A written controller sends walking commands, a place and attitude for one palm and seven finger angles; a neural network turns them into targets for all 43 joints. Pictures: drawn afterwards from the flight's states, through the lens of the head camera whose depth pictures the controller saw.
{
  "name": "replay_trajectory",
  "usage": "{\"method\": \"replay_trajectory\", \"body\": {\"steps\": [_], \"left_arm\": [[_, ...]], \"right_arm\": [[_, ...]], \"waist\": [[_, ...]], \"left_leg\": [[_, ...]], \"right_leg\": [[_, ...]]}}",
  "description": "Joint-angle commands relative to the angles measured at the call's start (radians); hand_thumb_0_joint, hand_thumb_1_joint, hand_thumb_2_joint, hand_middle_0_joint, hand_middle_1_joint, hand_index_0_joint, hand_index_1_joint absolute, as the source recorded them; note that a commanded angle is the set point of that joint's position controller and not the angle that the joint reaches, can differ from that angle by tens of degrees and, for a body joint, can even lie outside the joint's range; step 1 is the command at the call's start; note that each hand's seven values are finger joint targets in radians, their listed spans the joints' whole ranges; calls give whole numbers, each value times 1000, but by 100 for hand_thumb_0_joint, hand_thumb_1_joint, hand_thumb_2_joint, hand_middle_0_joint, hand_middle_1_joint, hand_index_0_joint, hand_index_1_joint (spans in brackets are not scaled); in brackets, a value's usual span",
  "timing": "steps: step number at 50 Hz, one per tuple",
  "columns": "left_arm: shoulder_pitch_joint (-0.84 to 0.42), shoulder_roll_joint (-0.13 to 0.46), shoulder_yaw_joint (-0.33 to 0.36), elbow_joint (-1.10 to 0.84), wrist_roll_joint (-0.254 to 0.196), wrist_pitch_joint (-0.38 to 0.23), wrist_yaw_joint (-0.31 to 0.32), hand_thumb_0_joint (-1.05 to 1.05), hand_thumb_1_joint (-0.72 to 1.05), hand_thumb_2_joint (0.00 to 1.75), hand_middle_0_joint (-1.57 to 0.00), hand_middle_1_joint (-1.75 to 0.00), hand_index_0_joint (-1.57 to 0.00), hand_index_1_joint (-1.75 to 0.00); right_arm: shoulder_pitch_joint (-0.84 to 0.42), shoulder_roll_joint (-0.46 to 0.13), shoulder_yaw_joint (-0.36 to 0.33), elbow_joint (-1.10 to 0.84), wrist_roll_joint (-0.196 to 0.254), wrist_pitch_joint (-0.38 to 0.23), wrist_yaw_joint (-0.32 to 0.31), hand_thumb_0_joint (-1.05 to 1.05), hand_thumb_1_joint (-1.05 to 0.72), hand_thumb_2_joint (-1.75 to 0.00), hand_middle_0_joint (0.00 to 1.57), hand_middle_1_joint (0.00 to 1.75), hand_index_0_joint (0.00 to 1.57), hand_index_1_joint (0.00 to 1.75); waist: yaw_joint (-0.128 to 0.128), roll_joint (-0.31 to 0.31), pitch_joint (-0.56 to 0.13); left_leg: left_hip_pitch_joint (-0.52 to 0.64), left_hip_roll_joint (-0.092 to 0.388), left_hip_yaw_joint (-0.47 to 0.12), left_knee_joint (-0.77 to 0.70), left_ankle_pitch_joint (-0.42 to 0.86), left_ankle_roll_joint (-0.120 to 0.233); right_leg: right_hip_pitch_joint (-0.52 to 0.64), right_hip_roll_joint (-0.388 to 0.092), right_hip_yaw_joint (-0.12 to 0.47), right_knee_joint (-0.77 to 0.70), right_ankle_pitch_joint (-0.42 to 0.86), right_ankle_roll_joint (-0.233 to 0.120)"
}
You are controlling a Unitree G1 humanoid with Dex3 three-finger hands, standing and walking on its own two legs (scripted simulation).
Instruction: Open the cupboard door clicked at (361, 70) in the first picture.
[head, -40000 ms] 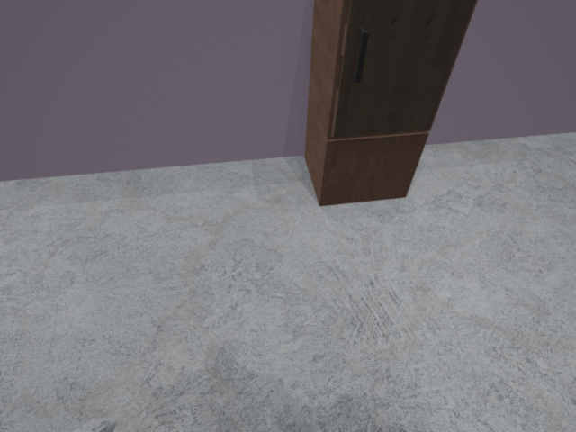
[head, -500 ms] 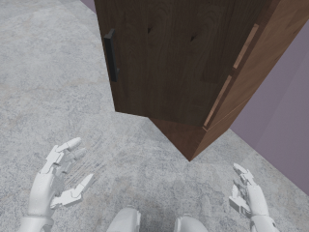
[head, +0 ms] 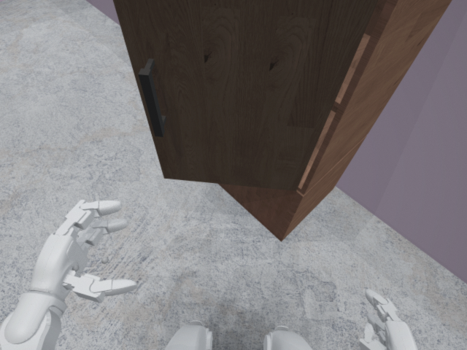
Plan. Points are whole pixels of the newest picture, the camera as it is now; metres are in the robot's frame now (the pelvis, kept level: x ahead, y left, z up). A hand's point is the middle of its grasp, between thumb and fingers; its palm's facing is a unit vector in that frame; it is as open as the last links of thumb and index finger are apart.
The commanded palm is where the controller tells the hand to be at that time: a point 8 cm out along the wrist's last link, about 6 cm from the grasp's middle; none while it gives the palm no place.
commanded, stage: raise the hand with hooked fingers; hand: left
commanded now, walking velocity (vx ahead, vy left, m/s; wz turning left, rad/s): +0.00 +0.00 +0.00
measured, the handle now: (155, 100) +0.57 +0.20 +0.06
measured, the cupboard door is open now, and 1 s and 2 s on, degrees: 41 41 41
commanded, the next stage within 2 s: move the hooked fingers beside the handle in 1.04 s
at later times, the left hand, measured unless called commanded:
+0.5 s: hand (66, 217) +0.29 +0.27 +0.08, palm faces +0.00 -1.00 -0.05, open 13.9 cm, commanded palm +0.27 +0.32 +0.08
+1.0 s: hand (67, 216) +0.29 +0.27 +0.08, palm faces -0.04 -1.00 -0.04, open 14.0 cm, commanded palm +0.27 +0.32 +0.08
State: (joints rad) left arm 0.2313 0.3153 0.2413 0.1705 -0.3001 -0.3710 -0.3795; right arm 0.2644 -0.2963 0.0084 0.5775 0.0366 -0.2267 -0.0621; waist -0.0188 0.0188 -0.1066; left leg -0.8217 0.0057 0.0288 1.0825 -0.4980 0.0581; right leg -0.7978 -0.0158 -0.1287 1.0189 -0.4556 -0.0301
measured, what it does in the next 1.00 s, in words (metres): stands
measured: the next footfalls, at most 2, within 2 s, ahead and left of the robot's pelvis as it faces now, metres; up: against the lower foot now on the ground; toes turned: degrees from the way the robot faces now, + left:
none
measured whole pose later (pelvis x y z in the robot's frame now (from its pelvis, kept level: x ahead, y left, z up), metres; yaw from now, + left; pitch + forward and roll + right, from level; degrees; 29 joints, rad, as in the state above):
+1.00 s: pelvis +0.01 +0.00 +0.02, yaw -1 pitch +11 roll -2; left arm -0.02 0.42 0.42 0.44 -0.36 -0.32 -0.55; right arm 0.29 -0.28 0.05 0.56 0.03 -0.21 -0.05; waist -0.02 0.01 -0.09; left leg -0.70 0.01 0.04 0.95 -0.45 0.06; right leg -0.68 0.00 -0.11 0.89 -0.40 -0.03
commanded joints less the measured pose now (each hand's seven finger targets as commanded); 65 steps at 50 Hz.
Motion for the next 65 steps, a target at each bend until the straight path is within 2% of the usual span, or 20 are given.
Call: {"method": "replay_trajectory", "body": {"steps": [1,3,5,10,13,17,20,24,27,30,34,37,39,44,50,52,57,60,63,65], "left_arm": [[-132,244,180,-267,-55,-41,-11,0,-36,36,-29,-111,-29,-111],[-113,233,198,-275,-63,-50,16,0,-41,34,-29,-114,-29,-114],[-131,223,195,-225,-62,-47,26,0,-45,32,-30,-117,-30,-117],[-203,192,131,-52,-41,8,-37,0,-50,30,-30,-120,-30,-120],[-271,251,166,-40,-45,39,-90,0,-50,30,-30,-120,-30,-120],[-366,339,255,-93,-79,10,-109,0,-50,30,-30,-120,-30,-120],[-397,355,277,-53,-88,-20,-104,0,-50,30,-30,-120,-30,-120],[-415,342,262,82,-82,9,-138,0,-50,30,-30,-120,-30,-120],[-443,379,273,120,-80,45,-180,0,-50,30,-30,-120,-30,-120],[-408,357,258,84,-93,45,-200,0,-50,30,-30,-120,-30,-120],[-397,361,287,73,-107,11,-174,0,-50,30,-30,-120,-30,-120],[-421,388,315,87,-99,-8,-153,0,-50,30,-30,-120,-30,-120],[-418,360,293,102,-93,-9,-149,0,-50,30,-30,-120,-30,-120],[-441,371,271,43,-77,-14,-162,0,-50,30,-30,-120,-30,-120],[-442,376,299,100,-104,-9,-169,0,-50,30,-30,-120,-30,-120],[-459,372,291,107,-97,-5,-174,0,-50,30,-30,-120,-30,-120],[-463,364,265,97,-86,9,-184,0,-50,30,-30,-120,-30,-120],[-618,377,247,122,-77,1,-178,0,-50,30,-30,-120,-30,-120],[-680,393,261,169,-71,-12,-171,0,-50,30,-30,-120,-30,-120],[-715,398,248,169,-61,-17,-173,0,-50,30,-30,-120,-30,-120]], "right_arm": [[-16,-119,-42,-172,6,-65,-21,0,-90,-90,20,30,20,30],[-14,-108,-42,-167,1,-63,-16,0,-90,-90,20,30,20,30],[-12,-108,-38,-160,-4,-55,-8,0,-90,-90,20,30,20,30],[-5,-132,-32,-167,5,-35,-6,0,-90,-90,20,30,20,30],[-5,-140,-32,-176,10,-34,-16,0,-90,-90,20,30,20,30],[-3,-133,-26,-168,3,-40,-22,0,-90,-90,20,30,20,30],[1,-131,-20,-150,-3,-43,-24,0,-90,-90,20,30,20,30],[4,-139,-20,-135,6,-36,-26,0,-90,-90,20,30,20,30],[14,-148,-22,-142,8,-31,-26,0,-90,-90,20,30,20,30],[19,-147,-27,-155,5,-41,-19,0,-90,-90,20,30,20,30],[22,-146,-33,-156,2,-40,-6,0,-90,-90,20,30,20,30],[28,-148,-33,-155,-1,-34,-4,0,-90,-90,20,30,20,30],[26,-145,-34,-156,2,-32,-5,0,-90,-90,20,30,20,30],[27,-143,-34,-159,2,-34,-9,0,-90,-90,20,30,20,30],[19,-145,-27,-154,0,-31,-14,0,-90,-90,20,30,20,30],[14,-145,-25,-154,3,-30,-15,0,-90,-90,20,30,20,30],[16,-145,-24,-163,3,-33,-16,0,-90,-90,20,30,20,30],[24,-150,-19,-138,-1,-29,-27,0,-90,-90,20,30,20,30],[32,-150,-20,-127,1,-28,-34,0,-90,-90,20,30,20,30],[38,-153,-19,-123,-2,-28,-34,0,-90,-90,20,30,20,30]], "waist": [[33,96,-294],[40,108,-292],[26,106,-237],[-13,40,-132],[-7,37,-196],[12,70,-286],[13,72,-250],[-2,76,-192],[5,83,-225],[18,85,-272],[15,43,-234],[20,72,-225],[11,70,-209],[7,122,-254],[6,45,-204],[7,85,-204],[7,82,-231],[-24,82,-185],[-27,67,-214],[-20,117,-249]], "left_leg": [[244,3,-98,-241,326,-49],[270,6,-94,-239,409,-58],[256,6,-93,-234,407,-59],[202,5,-91,-256,287,-51],[223,3,-86,-264,277,-45],[285,2,-88,-262,360,-50],[276,5,-92,-263,367,-52],[240,2,-80,-278,294,-44],[257,1,-75,-286,321,-40],[291,3,-78,-279,416,-41],[271,4,-80,-286,378,-43],[262,2,-76,-291,359,-47],[262,3,-74,-295,319,-44],[305,6,-81,-296,350,-44],[247,4,-79,-289,293,-39],[253,3,-79,-297,280,-43],[268,4,-84,-296,284,-42],[240,7,-88,-280,233,-39],[243,6,-93,-279,218,-41],[267,7,-96,-276,252,-46]], "right_leg": [[210,33,63,-155,194,-7],[221,34,57,-151,253,-4],[200,42,53,-154,261,-7],[162,41,54,-189,197,-4],[197,36,65,-207,194,1],[255,40,73,-204,255,-5],[244,47,73,-203,254,-10],[224,37,80,-230,203,-5],[254,35,86,-240,233,-6],[284,38,81,-228,307,-10],[254,41,77,-233,270,-5],[249,40,79,-226,247,-8],[229,38,80,-235,212,-5],[236,37,83,-232,231,-7],[238,42,88,-241,200,-8],[226,38,85,-239,186,-7],[228,38,85,-236,188,-8],[177,42,91,-235,144,-9],[174,38,93,-231,129,-5],[169,39,88,-213,149,-13]]}}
